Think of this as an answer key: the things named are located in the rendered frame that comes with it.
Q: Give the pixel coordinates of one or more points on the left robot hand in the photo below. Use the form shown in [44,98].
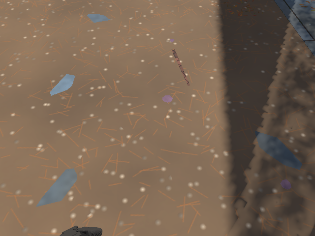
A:
[82,231]

